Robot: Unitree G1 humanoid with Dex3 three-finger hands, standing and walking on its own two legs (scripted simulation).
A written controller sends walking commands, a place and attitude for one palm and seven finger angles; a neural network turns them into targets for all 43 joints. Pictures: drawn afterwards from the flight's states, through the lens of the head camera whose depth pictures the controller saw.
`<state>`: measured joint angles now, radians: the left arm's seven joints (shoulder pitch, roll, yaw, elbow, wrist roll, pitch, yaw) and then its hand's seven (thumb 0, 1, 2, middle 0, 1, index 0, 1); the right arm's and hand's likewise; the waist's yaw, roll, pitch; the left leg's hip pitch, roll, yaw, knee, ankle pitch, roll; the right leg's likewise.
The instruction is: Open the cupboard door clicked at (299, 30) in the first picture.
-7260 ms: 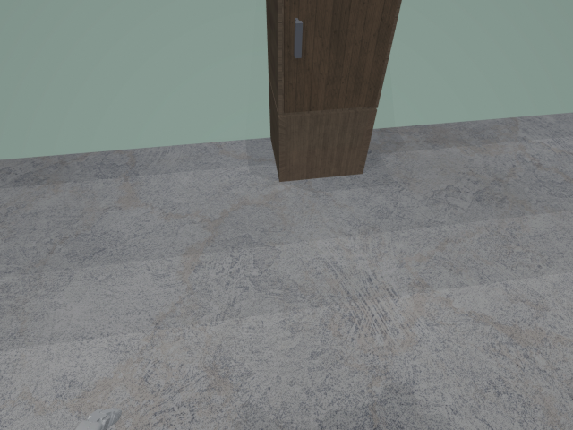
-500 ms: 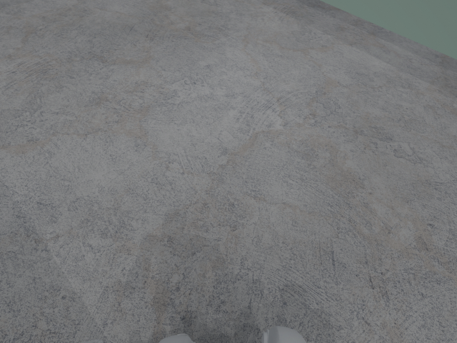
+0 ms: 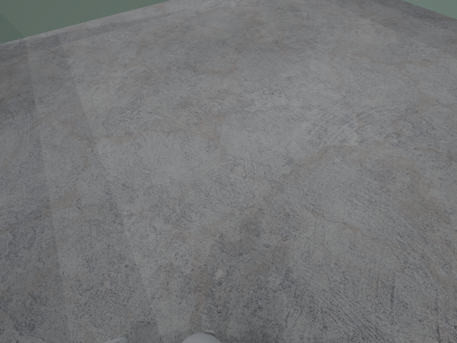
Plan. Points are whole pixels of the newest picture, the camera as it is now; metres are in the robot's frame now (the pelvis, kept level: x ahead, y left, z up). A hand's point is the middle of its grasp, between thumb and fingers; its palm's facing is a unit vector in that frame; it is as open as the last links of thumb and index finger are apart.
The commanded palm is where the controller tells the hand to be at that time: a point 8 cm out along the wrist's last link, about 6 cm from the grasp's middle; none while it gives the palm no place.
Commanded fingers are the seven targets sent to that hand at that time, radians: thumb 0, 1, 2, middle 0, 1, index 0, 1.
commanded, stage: turn to face it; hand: left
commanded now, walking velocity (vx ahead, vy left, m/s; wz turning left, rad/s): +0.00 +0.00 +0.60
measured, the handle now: out of the picture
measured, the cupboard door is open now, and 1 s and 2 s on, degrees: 0 0 0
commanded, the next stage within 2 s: none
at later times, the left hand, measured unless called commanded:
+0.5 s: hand out of the picture -0.08 +0.23 -0.18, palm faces +0.38 -0.89 -0.25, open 7.4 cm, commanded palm none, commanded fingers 0.00 0.90 0.90 -0.20 -0.30 -0.20 -0.30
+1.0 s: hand out of the picture +0.00 +0.23 -0.13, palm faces +0.54 -0.79 -0.30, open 7.4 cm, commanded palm none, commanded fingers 0.00 0.90 0.90 -0.20 -0.30 -0.20 -0.30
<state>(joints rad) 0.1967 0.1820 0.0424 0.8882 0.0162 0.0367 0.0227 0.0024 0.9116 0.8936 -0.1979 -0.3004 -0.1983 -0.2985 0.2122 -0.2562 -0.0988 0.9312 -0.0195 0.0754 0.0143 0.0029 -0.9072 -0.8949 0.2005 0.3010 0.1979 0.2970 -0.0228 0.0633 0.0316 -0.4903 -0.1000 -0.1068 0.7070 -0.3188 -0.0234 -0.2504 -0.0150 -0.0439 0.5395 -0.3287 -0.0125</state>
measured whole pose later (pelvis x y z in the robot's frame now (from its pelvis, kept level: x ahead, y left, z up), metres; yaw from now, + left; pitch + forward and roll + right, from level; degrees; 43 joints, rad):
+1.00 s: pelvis -0.01 -0.01 +0.00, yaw +36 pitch +0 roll +1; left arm 0.10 0.20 0.03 0.84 0.01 0.02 0.02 0.00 0.91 0.89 -0.20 -0.30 -0.20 -0.30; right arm 0.25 -0.26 -0.08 0.94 -0.01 0.06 0.01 0.00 -0.91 -0.89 0.20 0.30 0.20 0.30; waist -0.05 0.07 0.07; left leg -0.35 -0.08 -0.15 0.66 -0.35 -0.02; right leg -0.28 -0.01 -0.04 0.57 -0.29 0.02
